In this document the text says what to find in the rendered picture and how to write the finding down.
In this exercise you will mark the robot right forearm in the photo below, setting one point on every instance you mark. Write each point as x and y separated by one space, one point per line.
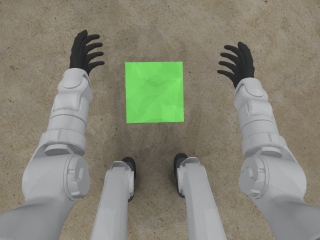
257 123

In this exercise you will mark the robot left foot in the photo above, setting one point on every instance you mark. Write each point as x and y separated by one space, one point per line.
131 163

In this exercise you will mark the robot right upper arm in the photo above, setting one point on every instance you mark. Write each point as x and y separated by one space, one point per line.
277 187

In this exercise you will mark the robot left thigh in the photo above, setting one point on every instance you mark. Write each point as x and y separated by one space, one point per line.
111 217

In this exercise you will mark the carton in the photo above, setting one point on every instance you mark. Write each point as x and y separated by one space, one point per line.
154 92

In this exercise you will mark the robot left upper arm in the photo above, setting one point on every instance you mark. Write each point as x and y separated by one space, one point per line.
51 186

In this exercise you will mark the robot left forearm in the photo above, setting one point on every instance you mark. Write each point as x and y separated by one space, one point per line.
68 119

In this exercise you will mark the robot left hand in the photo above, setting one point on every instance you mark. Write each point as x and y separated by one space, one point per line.
79 57

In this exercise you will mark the robot right hand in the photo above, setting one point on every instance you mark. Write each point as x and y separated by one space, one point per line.
244 63

